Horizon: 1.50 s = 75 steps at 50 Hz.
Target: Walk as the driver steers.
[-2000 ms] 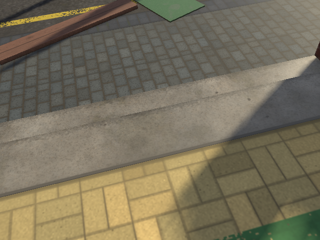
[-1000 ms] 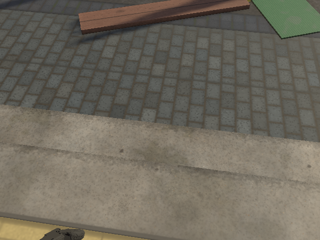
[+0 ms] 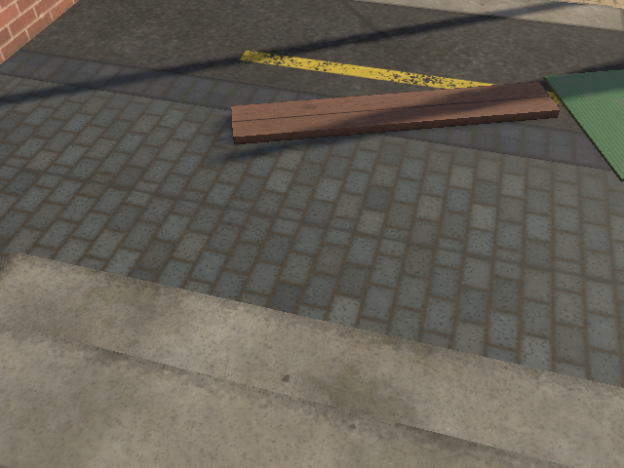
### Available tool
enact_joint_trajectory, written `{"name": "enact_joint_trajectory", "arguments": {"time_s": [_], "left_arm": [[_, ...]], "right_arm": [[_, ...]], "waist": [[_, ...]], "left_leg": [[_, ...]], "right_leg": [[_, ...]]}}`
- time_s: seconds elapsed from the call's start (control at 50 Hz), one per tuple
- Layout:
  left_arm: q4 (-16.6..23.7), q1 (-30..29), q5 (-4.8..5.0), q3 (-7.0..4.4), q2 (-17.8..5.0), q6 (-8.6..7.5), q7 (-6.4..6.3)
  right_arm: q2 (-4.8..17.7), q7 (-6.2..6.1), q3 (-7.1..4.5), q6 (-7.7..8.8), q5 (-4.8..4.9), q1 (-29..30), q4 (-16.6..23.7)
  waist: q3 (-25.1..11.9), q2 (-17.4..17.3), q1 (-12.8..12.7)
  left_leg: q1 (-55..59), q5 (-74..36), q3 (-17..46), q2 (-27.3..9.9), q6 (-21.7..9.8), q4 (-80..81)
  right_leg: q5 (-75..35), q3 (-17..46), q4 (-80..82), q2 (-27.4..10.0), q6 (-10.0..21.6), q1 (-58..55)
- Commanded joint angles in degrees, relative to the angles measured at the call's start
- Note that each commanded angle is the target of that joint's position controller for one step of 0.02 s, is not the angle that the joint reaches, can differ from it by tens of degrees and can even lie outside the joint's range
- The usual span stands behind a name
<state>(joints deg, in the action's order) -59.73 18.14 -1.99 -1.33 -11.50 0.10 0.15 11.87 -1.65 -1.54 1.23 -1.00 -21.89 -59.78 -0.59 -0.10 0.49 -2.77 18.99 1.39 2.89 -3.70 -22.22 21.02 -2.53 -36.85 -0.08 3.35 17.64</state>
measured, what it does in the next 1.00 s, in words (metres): walks ahead: left foot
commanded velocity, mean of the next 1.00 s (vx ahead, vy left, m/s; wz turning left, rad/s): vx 0.44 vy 0.00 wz -0.11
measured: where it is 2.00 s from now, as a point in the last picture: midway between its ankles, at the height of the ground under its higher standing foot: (393, 342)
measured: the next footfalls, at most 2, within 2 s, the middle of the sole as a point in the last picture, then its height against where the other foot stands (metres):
left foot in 0.60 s outside the picture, level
right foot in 1.12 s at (384, 461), level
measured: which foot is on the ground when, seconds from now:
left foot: down 0.00-0.12, up 0.14-0.58, down 0.60-1.00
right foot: down 0.00-0.62, up 0.64-1.00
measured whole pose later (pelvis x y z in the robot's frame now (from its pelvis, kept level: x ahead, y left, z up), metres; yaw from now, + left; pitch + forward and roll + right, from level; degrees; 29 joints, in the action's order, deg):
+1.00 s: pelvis +0.47 -0.02 +0.00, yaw -9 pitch -1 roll +1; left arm -51.0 9.2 -2.2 -2.9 -12.4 1.0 1.3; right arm 11.4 -1.5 -2.3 5.9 -1.2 -23.0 -56.6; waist 3.1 1.1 1.3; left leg -1.7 18.9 -13.7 3.4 -5.3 -21.3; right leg -1.3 -2.7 -53.5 -3.1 6.4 33.6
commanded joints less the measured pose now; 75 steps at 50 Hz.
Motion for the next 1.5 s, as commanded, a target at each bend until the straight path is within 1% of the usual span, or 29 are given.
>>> {"name": "enact_joint_trajectory", "arguments": {"time_s": [0.02, 0.1, 0.12, 0.14, 0.16, 0.2, 0.3, 0.48, 0.54, 0.58, 0.6, 0.64, 0.68, 0.74, 0.84, 0.92, 1.02, 1.06, 1.08, 1.1, 1.12, 1.14, 1.16, 1.18, 1.22, 1.26, 1.3, 1.38, 1.5], "left_arm": [[6.3, -7.6, 0.18, -1.26, -4.7, -2.63, 0.66], [2.2, 6.0, 1.3, -2.38, -3.8, -3.85, 0.72], [0.2, 14.0, 0.74, -3.82, -7.8, -4.21, 0.01], [-1.3, 21.8, 0.66, -5.45, -14.7, -4.08, -0.23], [-1.5, 18.5, 0.89, -4.25, -10.7, -3.26, -0.16], [2.5, 7.6, 0.34, -3.09, -7.2, -3.5, 0.17], [0.7, 10.2, 0.93, -1.46, -4.9, -5.32, -0.39], [-1.2, 14.1, 1.21, -0.24, -4.8, -5.5, -0.96], [-1.3, 12.5, 1.02, -0.58, -6.3, -5.54, -1.3], [-1.0, 10.4, 1.13, -1.29, -8.2, -5.12, -1.75], [-0.5, 9.8, 1.54, -1.32, -8.1, -4.94, -1.58], [1.0, 17.6, 2.99, -0.61, -1.0, -4.75, -0.42], [3.7, 6.9, 1.7, -2.03, -6.6, -4.61, -0.45], [2.7, 8.2, 0.51, -1.91, -2.5, -2.34, -0.17], [7.9, -2.4, 0.88, -2.2, -2.7, 0.25, 0.61], [10.0, -5.1, 0.72, -1.48, -2.2, 0.5, 1.33], [11.2, -6.9, -1.31, -3.36, -6.4, 1.36, 0.97], [11.1, -4.8, -1.2, -3.7, -6.4, 2.09, 0.88], [12.4, -7.5, 0.67, -3.12, -4.5, 2.13, 0.96], [8.9, 3.4, -0.8, -4.22, -6.4, 2.53, 0.96], [9.2, 4.1, 0.77, -4.37, -6.5, 1.68, 0.69], [7.4, 11.6, 0.13, -5.99, -10.3, 0.85, 0.25], [8.8, 5.2, 1.71, -5.39, -13.5, -0.19, 0.39], [9.8, 7.2, 4.51, -5.51, -14.6, -1.0, 0.49], [10.5, 3.2, 2.44, -4.77, -11.9, -0.67, -0.6], [11.4, 0.6, 1.63, -4.34, -11.3, -1.0, -1.39], [9.9, 4.9, 0.56, -4.29, -12.4, -2.43, -1.5], [8.4, 9.5, 2.06, -3.66, -10.9, -4.72, -2.31], [10.1, 7.8, 0.76, -2.25, -8.4, -3.52, -2.52]], "right_arm": [[8.4, 0.09, -2.03, 1.54, -0.57, -3.9, 0.4], [7.7, 0.42, -2.07, 2.46, 0.37, 0.6, 1.1], [5.8, 0.71, -1.38, 3.01, 0.26, 1.9, 2.1], [1.7, 1.17, -0.44, 3.4, 0.47, 1.1, 4.5], [5.9, 1.22, -1.54, 2.9, -1.17, 3.8, 4.9], [3.8, 2.34, -1.19, 3.19, -0.51, 4.6, 4.5], [3.2, 3.42, -1.65, 1.58, -0.95, 5.8, 4.6], [1.1, 3.56, -0.19, 0.98, 0.03, 24.6, 12.3], [3.2, 2.63, -1.09, 1.13, 0.19, 20.3, 12.0], [5.7, 1.65, -2.63, 1.93, -0.22, 6.0, 7.5], [7.9, 1.04, -3.71, 2.37, -0.95, -3.5, 4.6], [14.2, 1.21, -5.08, 1.86, -0.95, -7.1, 4.7], [7.0, 1.42, -3.55, 2.02, 0.56, 4.7, 6.7], [1.9, 0.97, -1.93, 4.29, 0.15, 5.6, 5.3], [5.3, 0.68, -2.17, 5.83, 0.7, 2.9, 5.3], [6.5, 0.22, -2.13, 5.55, 0.5, 1.5, 5.9], [7.5, -0.36, -2.36, 4.21, -0.64, -5.4, 5.7], [9.2, -0.35, -2.76, 3.35, -0.55, -2.8, 7.0], [10.1, -0.56, -3.04, 2.18, 0.26, -1.7, 7.3], [11.4, -0.44, -3.45, 2.55, -0.43, 2.7, 8.2], [11.9, -0.32, -3.68, 1.83, 0.66, 2.0, 8.5], [12.1, -0.28, -4.31, 1.33, 1.12, 6.2, 9.0], [3.7, -0.09, -2.75, 1.67, -0.1, 2.9, 11.3], [6.3, 0.34, -2.79, 2.31, -0.95, 7.9, 15.4], [11.1, 0.7, -4.34, 2.74, 0.51, 9.8, 15.0], [8.5, 0.82, -3.74, 0.65, -1.19, 8.2, 13.7], [7.0, 1.8, -3.24, -0.86, -1.87, 8.7, 12.7], [9.2, 2.72, -3.84, -0.41, -0.72, 22.7, 18.1], [3.7, 5.7, -1.94, -0.88, -0.44, 20.0, 17.8]], "waist": [[11.9, -6.4, 1.7], [6.6, -3.4, -6.0], [2.9, 4.6, -9.5], [-0.9, 19.5, -10.3], [2.8, 10.7, -7.5], [7.5, 1.5, -2.9], [6.4, 3.9, -0.4], [9.7, 5.3, -2.8], [6.9, 5.5, 0.1], [-0.2, 5.1, 6.2], [-4.8, 3.5, 10.0], [-16.5, -12.3, 5.5], [-0.4, -1.9, 2.9], [3.9, -0.2, -2.2], [7.3, -2.5, -2.8], [2.1, -5.0, -2.0], [2.4, -2.8, 0.2], [2.1, -3.9, -1.5], [5.7, -4.7, -0.7], [1.4, -5.0, -7.0], [0.4, -6.1, -5.8], [0.4, 2.9, -12.4], [1.8, 15.6, -3.5], [-0.5, 9.6, -6.0], [6.4, 0.3, -2.3], [6.5, -1.8, 0.5], [4.4, 1.4, -0.8], [7.2, 2.8, -3.9], [3.7, 5.4, -5.0]], "left_leg": [[0.2, 8.5, 19.6, -18.7, -11.5, 13.8], [-13.0, -8.3, 8.2, -11.9, -6.5, 2.0], [-20.9, -9.6, 1.9, -6.9, -3.9, -12.4], [-33.2, 6.0, -6.0, 1.2, -0.8, -31.9], [-36.8, 10.3, -0.6, -1.1, -1.8, -41.7], [-36.8, 0.5, 1.5, -5.9, -2.9, -44.4], [-36.1, -7.0, -2.7, -7.0, -0.5, -39.9], [-30.3, -18.0, -9.0, -3.4, -0.5, -14.6], [-23.3, -14.3, -8.9, -0.9, -3.7, -11.7], [-9.5, -11.4, -8.5, 1.7, -5.8, -9.0], [3.2, -10.2, -4.5, -1.9, -7.4, -5.9], [21.0, 4.2, 41.7, -27.6, -17.9, 6.9], [3.7, 7.6, 26.1, -23.5, -13.7, 11.0], [-10.5, -9.8, 9.2, -17.4, -7.5, 13.4], [-13.4, -26.9, -4.0, -13.0, -3.2, 14.8], [-9.8, -38.6, -11.0, -11.5, -1.3, 9.1], [5.2, -50.6, -9.4, -19.2, -4.1, -4.1], [2.4, -60.0, -11.4, -19.7, -3.9, -9.8], [-1.2, -58.5, -12.5, -19.7, -3.8, -8.2], [-5.6, -69.6, -14.1, -18.5, -3.7, -20.3], [-9.1, -60.0, -12.6, -18.5, -3.8, -27.2], [-17.3, -42.1, -13.9, -12.8, -1.4, -50.6], [-35.9, 11.1, -9.8, -2.2, 1.5, -66.8], [-43.7, 10.0, 0.7, -1.6, 4.1, -64.6], [-43.3, 8.2, 2.8, -6.8, 5.7, -53.7], [-34.4, 5.9, 1.0, -7.9, 6.8, -43.1], [-30.5, -7.0, -2.1, -6.7, 5.8, -40.1], [-40.1, -25.7, 1.2, -6.7, 4.5, -21.4], [-16.0, -44.1, -2.1, -2.9, 2.3, -12.2]], "right_leg": [[2.8, 0.2, -3.0, -2.4, 1.2, 15.8], [-6.9, -3.3, 11.1, 2.7, 1.5, -13.8], [-1.2, 7.1, 16.8, -4.5, 2.9, -25.4], [9.9, 33.4, 26.5, -19.9, 8.8, -32.9], [10.6, 37.9, 27.7, -22.1, 10.2, -26.9], [5.3, 27.0, 28.0, -18.3, 8.7, -18.4], [-21.6, 11.9, 28.3, -12.2, 6.6, -17.8], [-40.8, 3.9, 28.5, -10.3, 6.6, -15.7], [-56.9, 2.7, 21.9, -12.0, 6.2, -20.8], [-64.1, 1.3, 5.5, -11.1, 4.8, -21.4], [-53.7, 0.1, -8.4, -9.0, 4.0, -14.0], [9.8, 4.4, -44.6, 6.1, 2.2, 13.8], [-1.2, 6.5, -42.5, -1.3, 3.1, 18.5], [-5.2, 7.4, -32.4, -5.2, 1.9, 8.9], [-15.5, 3.9, -16.3, -4.2, 1.2, 10.2], [-26.2, -2.9, -13.7, -1.5, 1.4, 5.4], [-15.5, -0.9, -22.0, -2.5, 4.8, 17.2], [-9.6, -3.2, -21.0, -0.7, 6.1, 10.9], [8.3, -4.4, -9.0, 0.8, 5.7, 7.6], [-5.5, -8.4, -17.5, 2.6, 7.3, -5.3], [11.3, -4.7, -2.7, 4.5, 8.2, -8.6], [-1.7, 3.9, 7.8, 0.1, 12.2, -17.2], [-34.3, 27.9, 8.3, -12.8, 17.0, -21.8], [-41.7, 39.6, 14.0, -17.6, 25.4, -22.4], [-27.6, 33.9, 14.1, -18.1, 21.8, -12.8], [-28.7, 24.7, 13.3, -12.7, 16.9, -4.2], [-27.1, 21.4, 14.1, -9.8, 14.7, -4.1], [-11.4, 21.7, 11.5, -5.1, 11.9, -8.2], [-2.8, 15.2, -0.4, -1.5, 7.0, 7.4]]}}
Keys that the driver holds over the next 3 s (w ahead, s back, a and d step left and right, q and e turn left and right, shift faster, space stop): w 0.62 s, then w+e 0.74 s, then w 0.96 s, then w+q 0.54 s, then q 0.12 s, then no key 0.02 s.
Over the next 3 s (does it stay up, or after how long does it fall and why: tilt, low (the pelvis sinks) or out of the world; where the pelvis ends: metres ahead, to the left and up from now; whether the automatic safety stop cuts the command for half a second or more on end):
stays up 1.46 -0.43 -0.33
